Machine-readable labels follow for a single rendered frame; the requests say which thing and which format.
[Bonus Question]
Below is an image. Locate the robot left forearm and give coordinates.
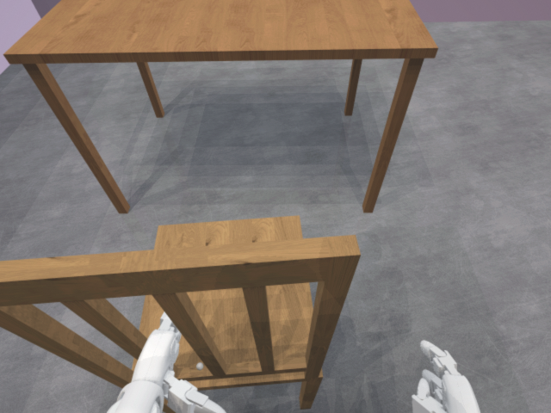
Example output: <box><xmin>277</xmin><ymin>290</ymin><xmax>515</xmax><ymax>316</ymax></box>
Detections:
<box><xmin>107</xmin><ymin>380</ymin><xmax>164</xmax><ymax>413</ymax></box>

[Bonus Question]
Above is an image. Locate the chair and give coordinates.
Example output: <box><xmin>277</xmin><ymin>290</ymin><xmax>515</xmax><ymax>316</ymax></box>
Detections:
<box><xmin>0</xmin><ymin>215</ymin><xmax>361</xmax><ymax>413</ymax></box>

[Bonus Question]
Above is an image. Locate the robot left hand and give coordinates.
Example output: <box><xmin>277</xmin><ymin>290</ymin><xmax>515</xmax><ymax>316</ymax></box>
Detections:
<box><xmin>131</xmin><ymin>312</ymin><xmax>226</xmax><ymax>413</ymax></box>

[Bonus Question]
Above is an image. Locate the table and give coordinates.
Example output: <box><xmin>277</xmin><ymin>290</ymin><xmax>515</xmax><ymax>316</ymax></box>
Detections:
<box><xmin>3</xmin><ymin>0</ymin><xmax>438</xmax><ymax>213</ymax></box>

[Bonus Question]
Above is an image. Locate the robot right hand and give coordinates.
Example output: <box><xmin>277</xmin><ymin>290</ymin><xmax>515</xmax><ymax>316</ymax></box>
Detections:
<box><xmin>412</xmin><ymin>340</ymin><xmax>480</xmax><ymax>413</ymax></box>

